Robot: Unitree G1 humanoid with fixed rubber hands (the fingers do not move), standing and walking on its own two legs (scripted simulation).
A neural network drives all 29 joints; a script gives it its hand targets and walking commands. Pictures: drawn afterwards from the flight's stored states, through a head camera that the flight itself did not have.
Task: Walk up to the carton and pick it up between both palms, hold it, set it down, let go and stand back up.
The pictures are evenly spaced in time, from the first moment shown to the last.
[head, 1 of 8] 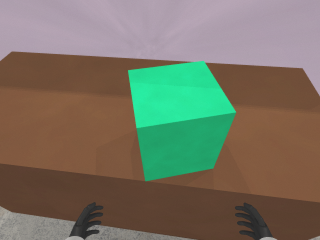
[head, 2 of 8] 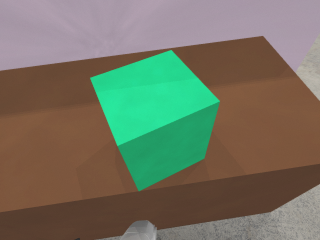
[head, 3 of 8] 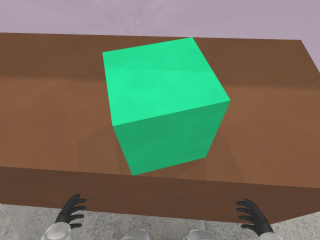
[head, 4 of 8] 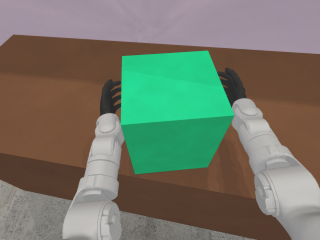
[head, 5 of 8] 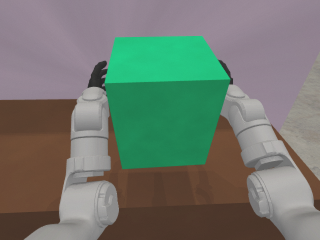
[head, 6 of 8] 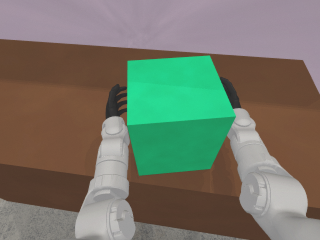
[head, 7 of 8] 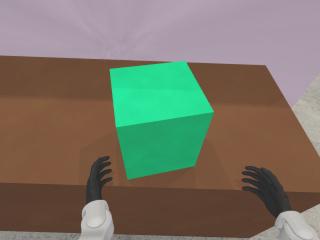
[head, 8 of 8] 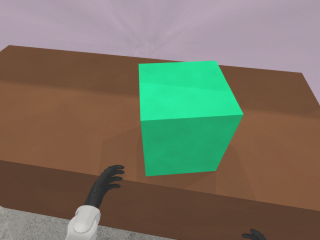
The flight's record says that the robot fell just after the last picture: no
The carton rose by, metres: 0.20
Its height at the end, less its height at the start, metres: +0.00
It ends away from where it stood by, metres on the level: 0.04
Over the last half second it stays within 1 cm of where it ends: yes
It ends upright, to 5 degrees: yes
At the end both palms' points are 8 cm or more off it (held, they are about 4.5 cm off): yes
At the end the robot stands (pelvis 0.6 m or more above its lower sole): yes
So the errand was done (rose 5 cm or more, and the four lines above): yes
